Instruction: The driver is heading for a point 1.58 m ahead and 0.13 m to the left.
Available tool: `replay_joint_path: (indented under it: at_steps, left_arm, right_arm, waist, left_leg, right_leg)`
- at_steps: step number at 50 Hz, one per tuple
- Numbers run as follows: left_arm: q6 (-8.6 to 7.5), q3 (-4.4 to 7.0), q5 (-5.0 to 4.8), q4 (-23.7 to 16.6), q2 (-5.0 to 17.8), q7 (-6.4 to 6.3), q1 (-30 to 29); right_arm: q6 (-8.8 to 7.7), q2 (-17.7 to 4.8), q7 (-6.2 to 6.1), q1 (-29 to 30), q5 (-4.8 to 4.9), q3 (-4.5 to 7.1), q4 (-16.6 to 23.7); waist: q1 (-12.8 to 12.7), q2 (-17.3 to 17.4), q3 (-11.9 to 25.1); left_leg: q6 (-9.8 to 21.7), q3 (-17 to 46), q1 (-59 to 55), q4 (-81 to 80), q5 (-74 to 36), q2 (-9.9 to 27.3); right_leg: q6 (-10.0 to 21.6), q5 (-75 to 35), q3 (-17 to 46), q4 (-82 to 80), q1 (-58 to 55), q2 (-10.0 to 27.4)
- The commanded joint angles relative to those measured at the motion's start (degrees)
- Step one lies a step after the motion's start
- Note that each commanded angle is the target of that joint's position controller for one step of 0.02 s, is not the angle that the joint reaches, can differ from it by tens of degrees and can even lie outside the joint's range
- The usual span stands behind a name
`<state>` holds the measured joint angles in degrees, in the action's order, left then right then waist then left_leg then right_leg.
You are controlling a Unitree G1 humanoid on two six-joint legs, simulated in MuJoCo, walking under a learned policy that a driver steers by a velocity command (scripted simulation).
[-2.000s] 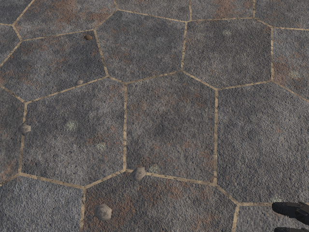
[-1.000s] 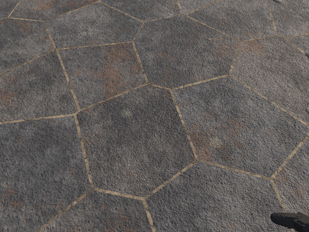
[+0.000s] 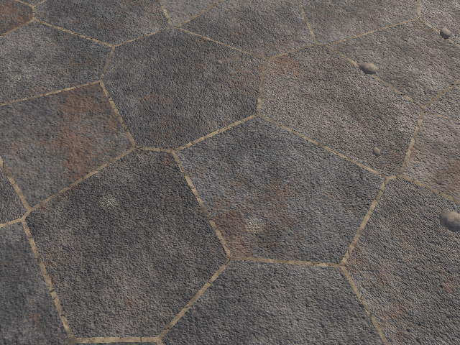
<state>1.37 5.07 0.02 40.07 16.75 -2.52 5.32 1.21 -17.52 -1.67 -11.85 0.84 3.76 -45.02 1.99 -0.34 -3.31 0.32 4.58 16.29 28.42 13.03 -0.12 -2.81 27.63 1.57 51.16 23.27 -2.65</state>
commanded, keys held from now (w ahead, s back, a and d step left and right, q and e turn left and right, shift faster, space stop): q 0.42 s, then no key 0.08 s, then w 0.08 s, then w+e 0.42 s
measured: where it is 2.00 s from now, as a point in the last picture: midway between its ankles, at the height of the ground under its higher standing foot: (220, 263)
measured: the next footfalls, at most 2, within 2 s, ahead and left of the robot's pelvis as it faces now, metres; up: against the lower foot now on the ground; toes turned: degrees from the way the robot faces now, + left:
right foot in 0.12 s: +0.04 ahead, -0.13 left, +0.00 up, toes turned +8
left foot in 0.56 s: -0.02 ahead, +0.12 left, +0.00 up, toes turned +21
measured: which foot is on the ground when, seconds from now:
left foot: down 0.00-0.12, up 0.14-0.54, down 0.56-1.00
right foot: up 0.00-0.10, down 0.12-0.56, up 0.58-1.00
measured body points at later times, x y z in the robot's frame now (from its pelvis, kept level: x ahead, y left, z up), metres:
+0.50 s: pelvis -0.02 -0.01 +0.00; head +0.02 +0.00 +0.45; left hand +0.02 +0.29 -0.11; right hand +0.21 -0.23 -0.10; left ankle -0.06 +0.12 -0.71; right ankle +0.00 -0.13 -0.74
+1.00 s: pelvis +0.09 +0.05 +0.00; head +0.11 +0.06 +0.45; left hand +0.19 +0.33 -0.12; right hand +0.18 -0.22 -0.12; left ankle -0.06 +0.11 -0.74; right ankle +0.29 -0.07 -0.69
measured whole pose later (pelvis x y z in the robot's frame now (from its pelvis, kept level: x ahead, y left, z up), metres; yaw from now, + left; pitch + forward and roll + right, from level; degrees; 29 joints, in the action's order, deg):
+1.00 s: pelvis +0.09 +0.05 +0.00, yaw +10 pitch +1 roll +1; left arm -1.9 3.7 -1.3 45.2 15.6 2.4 10.8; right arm -3.9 -14.8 -0.9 -20.7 -0.3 3.4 -46.5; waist 3.0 -1.8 -0.5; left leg 1.2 -10.5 -7.3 9.0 17.7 -1.2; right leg -0.7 -1.4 1.4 41.7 38.7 4.1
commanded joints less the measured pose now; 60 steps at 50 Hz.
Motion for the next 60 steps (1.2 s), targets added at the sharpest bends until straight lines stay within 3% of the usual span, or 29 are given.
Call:
replay_joint_path:
  at_steps: [1, 5, 6, 7, 8, 9, 10, 12, 15, 19, 22, 25, 27, 28, 29, 30, 31, 32, 34, 38, 44, 51, 53, 55, 56, 57, 58, 59, 60]
  left_arm:
    - [-1.75, 0.06, -0.88, -3.9, 1.5, 0.78, -1.7]
    - [-2.05, 1.18, -0.93, -1.1, 3.9, 1.86, 5.7]
    - [-1.92, 2.02, -0.37, -0.8, 6.9, 1.54, 7.5]
    - [-1.22, 3.21, 0.97, -1.7, 12.8, 0.94, 6.4]
    - [-1.77, 2.71, 3.32, -2.9, 11.6, 1.43, 5.1]
    - [-2.46, 1.59, 3.26, -4.0, 8.4, 1.4, 1.6]
    - [-2.83, 1.06, 2.22, -4.2, 6.5, 1.25, -1.8]
    - [-3.12, 0.36, 0.77, -4.2, 5.1, 0.57, -2.7]
    - [-2.49, 0.36, 1.06, -3.0, 5.6, -0.52, 1.7]
    - [-1.66, 1.35, 0.87, -2.2, 8.4, -0.6, 3.8]
    - [-1.38, 1.97, 0.4, -2.2, 10.1, 0.34, 2.9]
    - [-1.34, 2.03, -0.98, -1.3, 10.8, 1.28, 2.7]
    - [-1.35, 1.46, -2.1, 0.0, 9.4, 1.63, 3.1]
    - [-1.66, 0.26, -1.19, 1.2, 5.8, 2.11, 5.3]
    - [-2.08, -2.06, 2.0, -0.7, -0.3, 2.98, 3.2]
    - [-2.65, -0.57, 0.29, -2.3, 4.4, 2.69, 0.9]
    - [-2.84, 0.62, -1.44, -2.2, 8.4, 2.67, -1.9]
    - [-2.89, 1.02, -1.98, -1.9, 9.0, 2.87, -1.8]
    - [-3.06, 1.3, -1.36, 0.6, 8.6, 2.66, 0.9]
    - [-3.93, 0.93, -2.11, 3.2, 5.7, 2.95, 3.6]
    - [-4.1, 0.16, -1.32, 2.0, 3.7, 3.49, 1.8]
    - [-4.96, -1.99, -1.58, -3.7, 0.9, 6.48, -7.1]
    - [-4.9, -1.52, -1.75, -5.0, 2.1, 7.03, -6.1]
    - [-4.45, 0.47, -1.91, -3.8, 6.0, 6.82, 3.0]
    - [-4.19, 2.29, -2.02, -1.7, 9.3, 6.08, 12.1]
    - [-3.25, 3.88, -2.04, 0.0, 13.4, 4.62, 20.7]
    - [-3.75, 4.05, -2.12, -0.7, 17.9, 4.33, 18.9]
    - [-4.41, 2.65, -1.49, -1.6, 12.8, 4.35, 20.2]
    - [-5.01, 1.87, -1.12, -1.0, 10.4, 4.41, 17.9]
  right_arm:
    - [0.74, -10.0, -0.8, 2.9, 0.36, 2.99, 4.3]
    - [1.63, -9.6, -0.56, 5.6, 1.46, 2.93, 5.7]
    - [1.62, -7.4, -0.64, 3.9, 1.04, 2.39, 5.7]
    - [1.19, -3.6, -0.34, 1.3, 0.15, 1.51, 6.4]
    - [0.46, -8.1, -0.48, 2.1, -0.08, 2.96, 6.7]
    - [0.52, -11.5, -0.45, 1.5, 0.34, 4.25, 5.6]
    - [1.09, -11.1, -0.58, 0.0, 0.44, 4.61, 4.3]
    - [2.06, -9.1, -0.76, -0.7, 0.13, 4.39, 3.5]
    - [1.87, -6.5, -0.11, 3.5, 0.78, 3.4, 6.5]
    - [1.84, -4.7, 1.11, 6.1, 0.34, 2.2, 9.4]
    - [2.04, -4.5, 1.85, 5.8, 0.19, 1.81, 10.5]
    - [2.38, -4.7, 2.18, 3.8, 0.08, 1.92, 10.5]
    - [2.37, -4.7, 2.34, -1.3, 0.21, 2.14, 8.3]
    - [2.23, -6.5, 1.94, -5.3, 0.49, 2.73, 6.8]
    - [1.77, -11.1, 1.02, -10.1, 0.41, 3.42, 6.7]
    - [0.0, -13.9, 1.66, -9.9, -0.94, 3.74, 7.5]
    - [-1.61, -10.7, 2.02, -8.0, -1.13, 2.9, 7.6]
    - [-2.68, -8.7, 1.86, -5.6, -0.84, 2.2, 6.8]
    - [-3.71, -6.9, 1.22, -2.4, -0.68, 1.43, 6.5]
    - [-5.81, -5.0, 0.62, -5.1, -1.98, 1.23, 5.4]
    - [-6.27, -5.5, 0.49, -5.7, -1.72, 1.51, 3.5]
    - [-4.96, -7.1, 0.59, -10.7, -0.35, 2.27, 0.1]
    - [-4.39, -8.6, 0.41, -10.1, -0.13, 2.56, 0.1]
    - [-3.63, -10.3, -0.15, -9.2, -0.07, 2.88, 0.6]
    - [-3.57, -10.6, -0.42, -8.4, 0.21, 2.72, 0.9]
    - [-4.34, -8.5, -0.46, -9.1, -0.74, 1.74, 2.1]
    - [-6.16, 0.1, 0.66, -14.3, -1.92, -0.94, 5.1]
    - [-8.47, -5.2, 1.33, -6.8, 0.32, -0.03, 5.7]
    - [-9.48, -7.3, 1.67, -1.6, 2.11, 0.55, 7.8]
  waist:
    - [-0.1, 9.6, 8.9]
    - [-3.3, 10.0, 8.6]
    - [-2.7, 5.1, 9.1]
    - [-0.1, -12.2, 8.3]
    - [-1.6, -13.3, 7.5]
    - [-0.2, -7.8, 5.5]
    - [1.4, -6.3, 3.7]
    - [0.6, -6.6, 2.4]
    - [-2.3, -7.5, 3.1]
    - [-4.4, -7.7, 5.4]
    - [-4.3, -8.4, 5.8]
    - [-3.0, -8.7, 6.4]
    - [-0.5, -7.1, 7.7]
    - [0.3, -1.6, 9.4]
    - [0.7, 14.7, 11.5]
    - [3.0, 14.6, 9.4]
    - [3.6, 9.5, 5.1]
    - [2.1, 10.8, 1.3]
    - [0.1, 9.5, -1.3]
    - [0.1, 5.9, -0.2]
    - [0.7, 5.4, -2.4]
    - [3.7, 3.6, -6.2]
    - [1.7, 5.5, -3.2]
    - [-4.1, 7.9, 4.6]
    - [-9.3, 6.6, 10.0]
    - [-12.6, 0.2, 15.5]
    - [-5.1, -13.4, 21.9]
    - [-10.0, -6.3, 24.7]
    - [-9.8, -4.6, 15.7]
  left_leg:
    - [10.9, 14.8, -9.6, -6.1, -21.8, 11.2]
    - [7.8, 17.6, -3.2, -4.2, -11.1, 8.1]
    - [4.5, 15.0, 3.4, 1.1, -0.8, 5.0]
    - [0.1, 5.0, 15.1, 14.5, 16.9, -4.3]
    - [-2.1, 4.3, 17.6, 27.8, 24.1, -3.1]
    - [-2.5, 5.7, 16.8, 35.1, 20.6, -1.5]
    - [-3.1, 4.9, 17.4, 37.9, 16.6, -1.1]
    - [-4.8, 3.9, 19.2, 41.6, 10.8, -0.5]
    - [-6.9, 0.5, 20.9, 36.2, 7.6, 0.5]
    - [-7.5, -2.2, 17.5, 25.9, 9.2, 3.2]
    - [-6.0, -5.5, 10.2, 18.8, 10.7, 3.0]
    - [-3.4, -7.2, 4.4, 9.1, 8.1, 1.3]
    - [0.2, -9.1, -7.2, -3.6, 0.2, -0.9]
    - [2.2, -4.4, -17.6, -6.1, -2.0, 1.1]
    - [7.3, 15.6, -27.2, -7.8, -6.9, 16.3]
    - [18.3, 29.3, -19.5, -14.4, 8.2, 24.6]
    - [17.4, 26.0, -17.3, -17.7, 19.0, 22.0]
    - [14.4, 21.6, -15.3, -19.4, 24.2, 19.1]
    - [10.7, 14.7, -14.1, -21.4, 18.6, 15.7]
    - [8.7, 3.7, -16.6, -22.5, 2.8, 13.9]
    - [8.7, -5.4, -16.5, -24.3, -5.0, 14.4]
    - [8.4, -12.8, -22.6, -21.0, -18.2, 16.6]
    - [7.3, -14.7, -24.1, -14.7, -37.9, 16.8]
    - [5.7, -16.3, -23.7, -0.1, -59.4, 16.1]
    - [3.8, -17.6, -17.2, 12.1, -57.8, 14.2]
    - [1.4, -16.6, -1.6, 29.3, -35.3, 11.5]
    - [-1.9, -9.4, 21.7, 48.8, 19.6, -1.0]
    - [-0.8, 2.0, 26.7, 53.7, 19.6, -0.7]
    - [0.5, 1.7, 30.5, 51.9, 13.8, 2.0]
  right_leg:
    - [-0.9, -3.3, 1.0, -9.7, -0.4, 0.0]
    - [0.9, -16.5, -0.6, -30.4, -13.4, -0.8]
    - [3.3, -18.3, 4.8, -32.8, -20.2, 5.9]
    - [10.7, -27.3, 20.1, -34.1, -23.3, 19.9]
    - [18.0, -28.6, 27.3, -36.1, -16.6, 26.8]
    - [18.1, -26.3, 23.0, -36.5, -13.8, 24.4]
    - [15.4, -24.0, 17.0, -36.0, -12.8, 20.4]
    - [13.7, -25.2, 10.5, -35.4, -13.8, 17.2]
    - [15.2, -28.8, 5.9, -35.4, -18.6, 16.7]
    - [16.5, -31.8, 3.5, -34.6, -22.7, 19.4]
    - [16.4, -35.3, 0.6, -33.5, -19.2, 19.8]
    - [15.5, -38.5, 0.4, -30.1, -19.0, 20.4]
    - [11.8, -24.3, -2.0, -26.5, -13.0, 18.5]
    - [7.9, -12.5, -5.5, -20.1, -5.0, 15.5]
    - [2.2, 10.5, -11.2, -0.1, 9.9, 8.9]
    - [1.3, 11.9, -4.2, 8.6, 19.1, 5.0]
    - [2.0, 6.0, -0.9, 12.2, 20.9, 7.6]
    - [3.0, -0.2, -0.2, 11.5, 22.5, 8.4]
    - [3.1, -9.5, 1.2, 10.5, 22.1, 9.3]
    - [2.2, -21.0, 4.7, 9.9, 23.3, 7.3]
    - [0.2, -29.8, 4.3, -1.8, 22.9, 6.8]
    - [4.6, -25.7, -3.6, -14.5, 21.6, 6.9]
    - [7.0, -20.8, -6.8, -16.0, 15.4, 4.0]
    - [10.0, -16.7, -9.6, -15.5, 1.6, -0.9]
    - [12.4, -19.7, -8.7, -18.9, -13.4, -2.8]
    - [15.7, -17.0, 4.1, -19.9, -32.1, 4.6]
    - [26.6, -3.4, 38.9, -26.3, -48.0, 20.1]
    - [26.3, -1.0, 45.6, -34.0, -48.0, 21.7]
    - [23.4, -6.6, 36.4, -35.3, -41.4, 20.0]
